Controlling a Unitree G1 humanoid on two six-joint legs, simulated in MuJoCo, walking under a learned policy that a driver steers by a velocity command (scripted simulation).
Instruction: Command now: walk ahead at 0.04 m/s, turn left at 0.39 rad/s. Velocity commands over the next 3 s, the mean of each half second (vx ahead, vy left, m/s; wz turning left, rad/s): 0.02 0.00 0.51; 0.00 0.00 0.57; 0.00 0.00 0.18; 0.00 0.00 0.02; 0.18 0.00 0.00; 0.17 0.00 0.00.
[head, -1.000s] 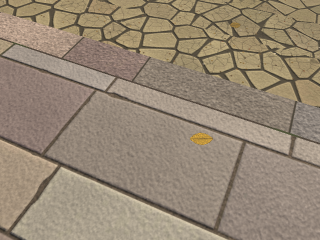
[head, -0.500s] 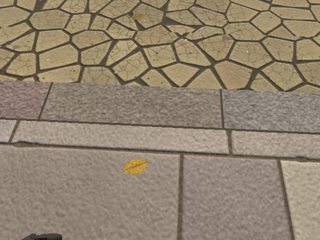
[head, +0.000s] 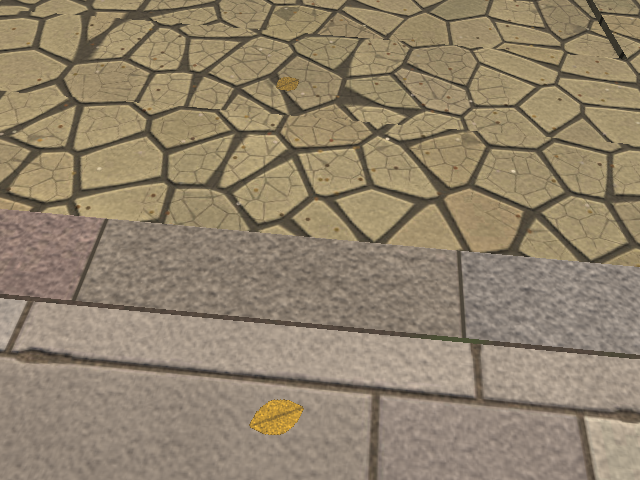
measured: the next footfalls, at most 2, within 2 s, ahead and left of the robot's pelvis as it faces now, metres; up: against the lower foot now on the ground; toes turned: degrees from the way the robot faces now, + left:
right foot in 0.26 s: +0.09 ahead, -0.14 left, +0.00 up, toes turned +14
left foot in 0.70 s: -0.01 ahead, +0.11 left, +0.00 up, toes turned +32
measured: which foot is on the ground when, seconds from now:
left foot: down 0.00-0.26, up 0.28-0.68, down 0.70-1.00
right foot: up 0.00-0.24, down 0.26-0.70, up 0.72-1.00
